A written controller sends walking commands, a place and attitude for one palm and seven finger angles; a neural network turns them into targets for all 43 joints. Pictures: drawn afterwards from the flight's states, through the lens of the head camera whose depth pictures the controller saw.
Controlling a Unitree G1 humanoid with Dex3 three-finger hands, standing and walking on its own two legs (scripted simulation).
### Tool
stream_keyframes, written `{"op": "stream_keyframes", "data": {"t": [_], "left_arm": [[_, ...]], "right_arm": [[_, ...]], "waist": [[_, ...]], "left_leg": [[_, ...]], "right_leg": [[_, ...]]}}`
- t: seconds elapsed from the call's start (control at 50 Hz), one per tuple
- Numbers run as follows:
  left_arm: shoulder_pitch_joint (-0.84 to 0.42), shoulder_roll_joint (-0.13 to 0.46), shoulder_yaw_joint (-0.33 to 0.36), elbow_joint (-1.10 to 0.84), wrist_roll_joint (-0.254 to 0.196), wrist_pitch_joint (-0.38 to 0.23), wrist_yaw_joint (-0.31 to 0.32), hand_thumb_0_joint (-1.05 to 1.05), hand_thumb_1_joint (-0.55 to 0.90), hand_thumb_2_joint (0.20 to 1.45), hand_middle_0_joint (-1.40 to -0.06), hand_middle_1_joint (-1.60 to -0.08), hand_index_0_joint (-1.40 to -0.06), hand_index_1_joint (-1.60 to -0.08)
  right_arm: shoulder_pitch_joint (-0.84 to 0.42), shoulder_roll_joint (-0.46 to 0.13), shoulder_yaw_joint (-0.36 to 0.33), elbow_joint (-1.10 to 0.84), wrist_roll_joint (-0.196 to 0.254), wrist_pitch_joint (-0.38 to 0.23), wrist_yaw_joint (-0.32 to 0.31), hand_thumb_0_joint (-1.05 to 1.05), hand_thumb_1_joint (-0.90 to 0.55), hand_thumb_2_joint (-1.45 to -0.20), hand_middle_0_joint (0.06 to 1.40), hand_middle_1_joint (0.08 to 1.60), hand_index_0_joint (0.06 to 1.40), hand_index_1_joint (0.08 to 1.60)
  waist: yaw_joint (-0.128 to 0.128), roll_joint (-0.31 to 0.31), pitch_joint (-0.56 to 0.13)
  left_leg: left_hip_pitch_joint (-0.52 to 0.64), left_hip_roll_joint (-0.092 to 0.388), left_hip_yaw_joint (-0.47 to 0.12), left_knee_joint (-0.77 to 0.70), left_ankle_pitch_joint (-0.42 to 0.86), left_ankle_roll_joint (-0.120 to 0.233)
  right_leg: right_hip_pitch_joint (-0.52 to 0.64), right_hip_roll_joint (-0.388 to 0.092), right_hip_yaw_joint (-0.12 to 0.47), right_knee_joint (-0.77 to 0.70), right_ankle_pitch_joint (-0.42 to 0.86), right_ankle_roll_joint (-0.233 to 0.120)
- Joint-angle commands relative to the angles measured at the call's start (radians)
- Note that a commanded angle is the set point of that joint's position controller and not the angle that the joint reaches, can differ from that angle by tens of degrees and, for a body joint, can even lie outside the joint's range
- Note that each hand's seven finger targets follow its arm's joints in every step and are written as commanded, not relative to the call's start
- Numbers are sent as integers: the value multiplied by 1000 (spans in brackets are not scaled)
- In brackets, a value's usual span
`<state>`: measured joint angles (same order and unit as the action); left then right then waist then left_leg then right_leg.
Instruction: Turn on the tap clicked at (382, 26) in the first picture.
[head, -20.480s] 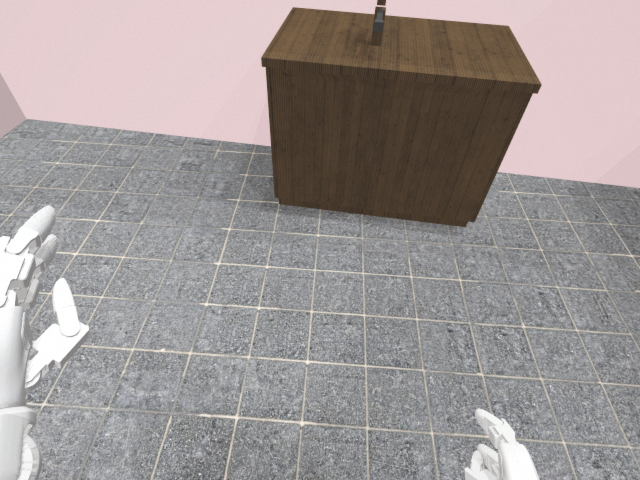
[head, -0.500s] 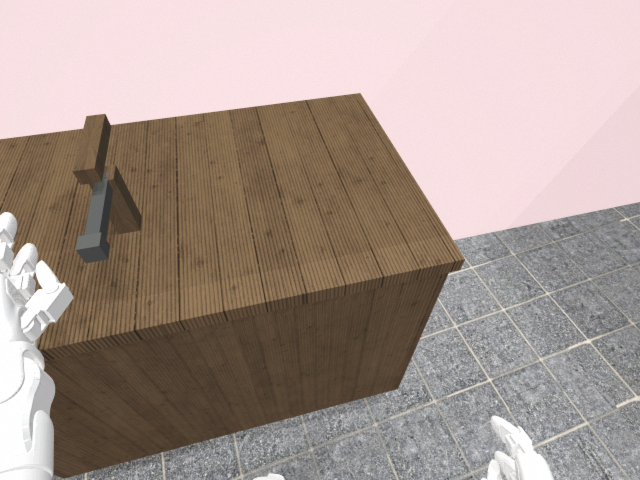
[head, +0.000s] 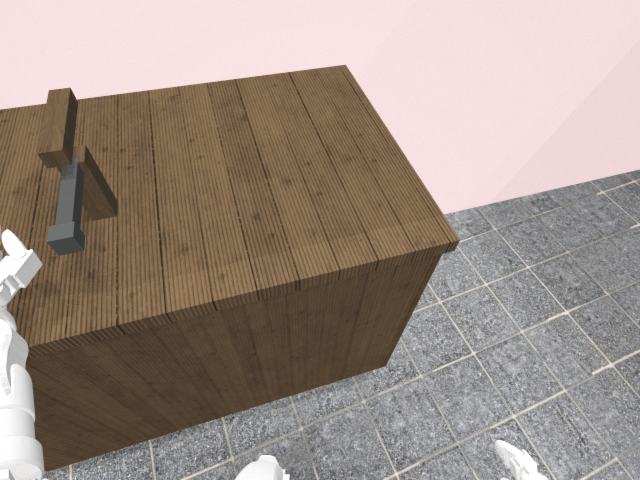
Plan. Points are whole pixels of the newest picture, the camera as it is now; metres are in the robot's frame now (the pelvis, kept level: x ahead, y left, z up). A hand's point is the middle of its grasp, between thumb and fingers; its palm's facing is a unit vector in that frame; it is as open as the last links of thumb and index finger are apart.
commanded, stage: reach beside the lever's end, fingers flat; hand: left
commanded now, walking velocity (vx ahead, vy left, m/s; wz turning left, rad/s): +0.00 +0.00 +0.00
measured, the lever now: (66, 238) +0.37 +0.33 +0.09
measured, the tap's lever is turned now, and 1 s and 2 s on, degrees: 0 2 29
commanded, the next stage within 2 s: push the lever round in 0.32 s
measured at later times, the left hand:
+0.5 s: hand (37, 265) +0.33 +0.34 +0.09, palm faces +0.55 -0.83 -0.09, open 7.8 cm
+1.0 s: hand (63, 260) +0.34 +0.32 +0.09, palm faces +0.55 -0.83 -0.09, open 7.8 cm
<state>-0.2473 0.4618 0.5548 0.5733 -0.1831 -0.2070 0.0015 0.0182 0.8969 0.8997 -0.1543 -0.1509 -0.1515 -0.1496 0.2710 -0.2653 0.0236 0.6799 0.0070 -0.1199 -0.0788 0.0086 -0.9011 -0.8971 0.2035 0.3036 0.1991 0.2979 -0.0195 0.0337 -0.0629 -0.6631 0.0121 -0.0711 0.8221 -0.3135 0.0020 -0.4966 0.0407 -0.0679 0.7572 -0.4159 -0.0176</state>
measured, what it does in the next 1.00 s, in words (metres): stands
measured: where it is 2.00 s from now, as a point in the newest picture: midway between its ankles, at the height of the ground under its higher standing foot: outside the picture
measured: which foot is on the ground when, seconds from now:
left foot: down 0.00-1.00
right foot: down 0.00-1.00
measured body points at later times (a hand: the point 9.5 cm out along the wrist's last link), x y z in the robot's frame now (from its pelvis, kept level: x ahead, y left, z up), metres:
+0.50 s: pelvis +0.00 +0.00 +0.00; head +0.04 +0.01 +0.45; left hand +0.29 +0.39 +0.10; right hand +0.15 -0.24 -0.10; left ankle +0.06 +0.11 -0.70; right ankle -0.02 -0.11 -0.70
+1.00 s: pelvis +0.01 -0.01 +0.00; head +0.05 +0.00 +0.45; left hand +0.30 +0.36 +0.09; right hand +0.13 -0.26 -0.11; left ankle +0.06 +0.11 -0.70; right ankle -0.02 -0.11 -0.70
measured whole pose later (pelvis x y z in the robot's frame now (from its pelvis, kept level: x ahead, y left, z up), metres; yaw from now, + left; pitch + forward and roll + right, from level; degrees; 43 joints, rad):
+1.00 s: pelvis +0.01 -0.01 +0.00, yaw +0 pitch +8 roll -3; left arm -0.18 0.37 0.48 0.46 -0.18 -0.21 0.07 0.02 0.90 0.91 -0.15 -0.15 -0.15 -0.15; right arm 0.26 -0.26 0.02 0.68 0.01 -0.09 -0.07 0.01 -0.90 -0.90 0.20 0.30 0.20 0.30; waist -0.01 0.04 -0.07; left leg -0.65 0.01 -0.08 0.83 -0.33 -0.01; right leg -0.48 0.04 -0.07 0.77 -0.43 -0.02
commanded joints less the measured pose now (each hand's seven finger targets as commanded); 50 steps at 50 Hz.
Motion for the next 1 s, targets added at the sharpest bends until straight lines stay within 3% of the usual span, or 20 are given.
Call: {"op": "stream_keyframes", "data": {"t": [0.0, 0.04, 0.1, 0.12, 0.2, 0.34, 0.36, 0.4, 0.44, 0.48, 0.52, 0.6, 0.62, 0.72, 0.76, 0.8, 0.84, 0.9, 0.94, 0.98], "left_arm": [[-200, 291, 51, -257, -2, -100, -7, 0, 900, 900, -150, -150, -150, -150], [-185, 250, 25, -279, -13, -94, -4, 0, 900, 900, -150, -150, -150, -150], [-132, 281, 69, -303, -14, -83, 14, 0, 900, 900, -150, -150, -150, -150], [-121, 244, 42, -332, -18, -81, 19, 0, 900, 900, -150, -150, -150, -150], [-124, 269, 71, -375, -8, -87, 49, 0, 900, 900, -150, -150, -150, -150], [-161, 201, -5, -390, -2, -87, 42, 0, 900, 900, -150, -150, -150, -150], [-144, 204, 3, -367, -7, -78, 37, 0, 900, 900, -150, -150, -150, -150], [-127, 237, 35, -335, -8, -61, 32, 0, 900, 900, -150, -150, -150, -150], [-175, 220, 11, -314, -13, -46, 25, 0, 900, 900, -150, -150, -150, -150], [-209, 209, -6, -335, -16, -52, 25, 0, 900, 900, -150, -150, -150, -150], [-210, 204, -15, -368, 0, -66, 38, 0, 900, 900, -150, -150, -150, -150], [-163, 222, 15, -328, 0, -68, 49, 0, 900, 900, -150, -150, -150, -150], [-162, 196, -7, -331, -5, -63, 46, 0, 900, 900, -150, -150, -150, -150], [-187, 224, 7, -367, 3, -66, 53, 0, 900, 900, -150, -150, -150, -150], [-176, 200, -9, -366, -1, -71, 56, 0, 900, 900, -150, -150, -150, -150], [-188, 232, 19, -339, 0, -73, 62, 0, 900, 900, -150, -150, -150, -150], [-219, 184, -36, -358, 2, -75, 57, 0, 900, 900, -150, -150, -150, -150], [-194, 187, -29, -346, 6, -72, 67, 0, 900, 900, -150, -150, -150, -150], [-236, 182, -38, -330, 3, -71, 75, 0, 900, 900, -150, -150, -150, -150], [-221, 184, -38, -323, 2, -70, 74, 0, 900, 900, -150, -150, -150, -150]], "right_arm": [[-5, -158, -58, -120, 2, -39, 1, 0, -900, -900, 200, 300, 200, 300], [-6, -157, -62, -125, 4, -38, 7, 0, -900, -900, 200, 300, 200, 300], [-14, -158, -62, -127, 7, -33, 6, 0, -900, -900, 200, 300, 200, 300], [-17, -153, -63, -136, 4, -34, 8, 0, -900, -900, 200, 300, 200, 300], [-30, -149, -61, -130, 1, -33, 5, 0, -900, -900, 200, 300, 200, 300], [-44, -141, -55, -128, 1, -42, 0, 0, -900, -900, 200, 300, 200, 300], [-39, -143, -56, -126, 3, -42, -2, 0, -900, -900, 200, 300, 200, 300], [-41, -145, -52, -123, 7, -37, -7, 0, -900, -900, 200, 300, 200, 300], [-41, -142, -49, -124, 11, -35, -10, 0, -900, -900, 200, 300, 200, 300], [-44, -142, -47, -129, 9, -38, -11, 0, -900, -900, 200, 300, 200, 300], [-46, -136, -47, -130, 6, -40, -7, 0, -900, -900, 200, 300, 200, 300], [-43, -141, -50, -124, 7, -33, -1, 0, -900, -900, 200, 300, 200, 300], [-43, -139, -49, -133, 6, -31, 0, 0, -900, -900, 200, 300, 200, 300], [-49, -135, -49, -136, 6, -23, -2, 0, -900, -900, 200, 300, 200, 300], [-49, -136, -51, -139, 4, -26, 2, 0, -900, -900, 200, 300, 200, 300], [-48, -140, -50, -123, 7, -21, -1, 0, -900, -900, 200, 300, 200, 300], [-52, -138, -49, -132, 8, -23, 0, 0, -900, -900, 200, 300, 200, 300], [-49, -141, -52, -128, 8, -24, 0, 0, -900, -900, 200, 300, 200, 300], [-49, -142, -52, -123, 9, -23, -3, 0, -900, -900, 200, 300, 200, 300], [-49, -143, -52, -125, 8, -22, -3, 0, -900, -900, 200, 300, 200, 300]], "waist": [[19, 123, -311], [12, 113, -313], [30, 103, -290], [28, 112, -301], [24, 100, -268], [5, 138, -272], [5, 94, -267], [15, 95, -244], [4, 71, -234], [1, 73, -243], [9, 130, -272], [13, 70, -265], [10, 65, -271], [14, 118, -284], [13, 99, -278], [6, 77, -253], [-2, 97, -256], [5, 91, -263], [-10, 41, -249], [-4, 60, -254]], "left_leg": [[302, -12, -22, -99, 192, 29], [315, -9, -30, -102, 193, 27], [297, -7, -32, -112, 204, 27], [308, -10, -28, -112, 213, 27], [295, -6, -30, -116, 184, 27], [324, -5, -38, -121, 155, 21], [314, -5, -41, -123, 148, 22], [288, -8, -35, -123, 142, 26], [275, -10, -33, -123, 127, 25], [287, -13, -31, -121, 119, 27], [315, -12, -34, -117, 147, 23], [286, -13, -25, -104, 170, 27], [281, -17, -19, -103, 166, 29], [289, -19, -10, -99, 188, 30], [281, -19, -9, -98, 172, 30], [264, -17, -9, -95, 162, 34], [271, -18, -9, -98, 154, 32], [273, -17, -11, -100, 146, 33], [257, -18, -10, -101, 116, 35], [252, -21, -4, -99, 114, 36]], "right_leg": [[-11, 14, 20, -93, 233, -10], [-25, 15, 16, -91, 226, -8], [-4, 13, 13, -93, 235, -10], [-1, 13, 13, -91, 243, -7], [-13, 15, 13, -94, 220, -7], [-36, 13, 14, -94, 191, -11], [-32, 15, 11, -98, 190, -10], [-22, 13, 16, -105, 196, -10], [-24, 11, 14, -108, 195, -7], [-27, 12, 16, -112, 189, -8], [-25, 10, 17, -101, 201, -12], [-3, 11, 19, -101, 236, -9], [3, 8, 19, -102, 242, -6], [17, 6, 28, -101, 266, -8], [14, 8, 27, -103, 255, -6], [8, 9, 30, -108, 253, -6], [0, 7, 29, -104, 246, -6], [1, 6, 29, -107, 236, -6], [-6, 7, 30, -114, 220, -1], [-1, 5, 36, -116, 221, -1]]}}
